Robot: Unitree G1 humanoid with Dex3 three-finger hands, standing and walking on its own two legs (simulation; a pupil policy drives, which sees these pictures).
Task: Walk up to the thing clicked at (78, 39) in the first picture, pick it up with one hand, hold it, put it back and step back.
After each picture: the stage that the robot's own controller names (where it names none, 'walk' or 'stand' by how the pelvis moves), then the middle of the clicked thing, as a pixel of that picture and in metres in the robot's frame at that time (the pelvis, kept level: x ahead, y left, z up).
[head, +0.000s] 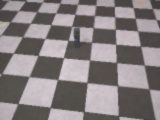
stand; (76, 38) +1.38 +0.05 -0.66
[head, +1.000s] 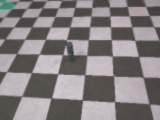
walk; (70, 52) +1.24 +0.21 -0.64
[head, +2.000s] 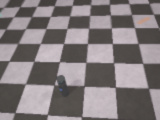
walk; (63, 86) +0.73 +0.25 -0.65
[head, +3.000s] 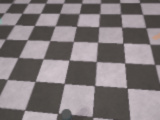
walk; out of the picture +0.44 +0.17 -0.64
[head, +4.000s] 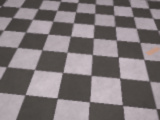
stand; out of the picture +0.31 +0.13 -0.65
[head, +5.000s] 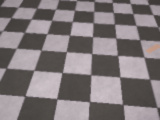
stand; out of the picture +0.30 +0.14 -0.66
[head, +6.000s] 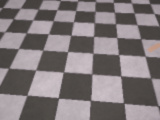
stand; out of the picture +0.31 +0.15 -0.66
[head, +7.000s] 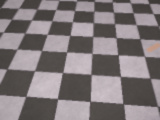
stand; out of the picture +0.30 +0.15 -0.66
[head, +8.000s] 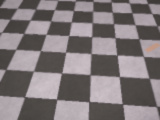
stand; out of the picture +0.30 +0.15 -0.66
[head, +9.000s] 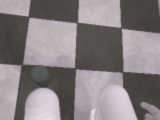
go down; (41, 78) +0.37 +0.15 -0.33
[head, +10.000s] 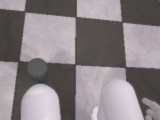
go down; (39, 74) +0.39 +0.15 -0.27
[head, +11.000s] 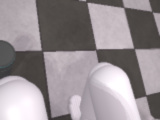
close in; (0, 65) +0.39 +0.18 -0.17
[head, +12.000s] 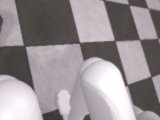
close; out of the picture +0.43 +0.19 -0.16
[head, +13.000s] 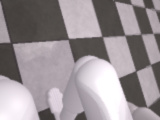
close; out of the picture +0.55 +0.20 -0.25
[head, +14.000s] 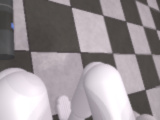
lift; (4, 26) +0.56 +0.15 -0.26
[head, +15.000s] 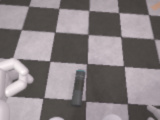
lift; (78, 87) +0.51 +0.00 -0.57
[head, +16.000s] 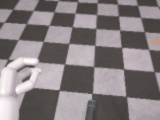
go down; (90, 116) +0.47 -0.06 -0.70
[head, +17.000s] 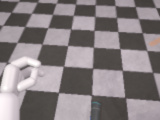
hold; (94, 119) +0.46 -0.09 -0.71
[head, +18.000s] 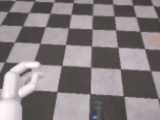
stand; (97, 118) +0.45 -0.11 -0.71
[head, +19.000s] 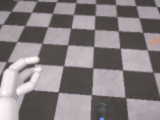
stand; out of the picture +0.44 -0.14 -0.71
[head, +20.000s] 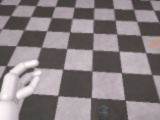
stand; out of the picture +0.44 -0.15 -0.71
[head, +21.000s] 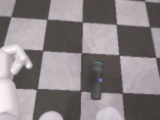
crouch; (96, 80) +0.49 -0.16 -0.55
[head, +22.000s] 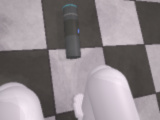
lower; (71, 32) +0.55 -0.11 -0.28
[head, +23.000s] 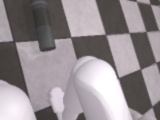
lower; (42, 22) +0.58 -0.08 -0.25
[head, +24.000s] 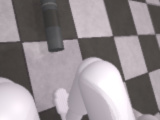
lower; (52, 23) +0.58 -0.09 -0.25
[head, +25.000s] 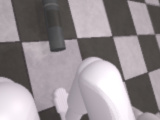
lower; (53, 23) +0.58 -0.10 -0.25
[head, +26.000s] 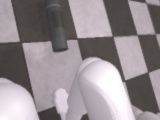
lower; (56, 24) +0.58 -0.11 -0.26
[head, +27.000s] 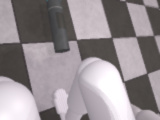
open; (57, 25) +0.58 -0.13 -0.26
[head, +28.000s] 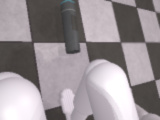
stand; (70, 27) +0.59 -0.14 -0.26
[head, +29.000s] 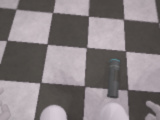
walk; (113, 78) +0.48 -0.24 -0.53
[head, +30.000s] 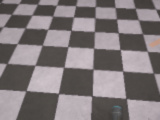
stand; out of the picture +0.43 -0.25 -0.69
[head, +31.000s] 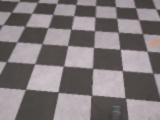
stand; out of the picture +0.43 -0.25 -0.69
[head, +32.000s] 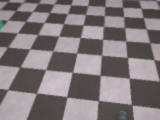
stand; out of the picture +0.45 -0.27 -0.74
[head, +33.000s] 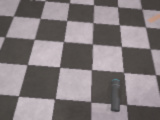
walk; (115, 95) +0.50 -0.31 -0.73
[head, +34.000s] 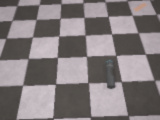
walk; (110, 74) +0.77 -0.21 -0.72
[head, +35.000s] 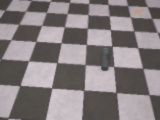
stand; (105, 59) +1.06 -0.23 -0.72
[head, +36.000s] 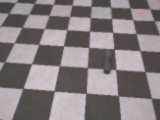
stand; (107, 62) +1.05 -0.26 -0.74
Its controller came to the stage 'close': yes
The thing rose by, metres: 0.00
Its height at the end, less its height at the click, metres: -0.09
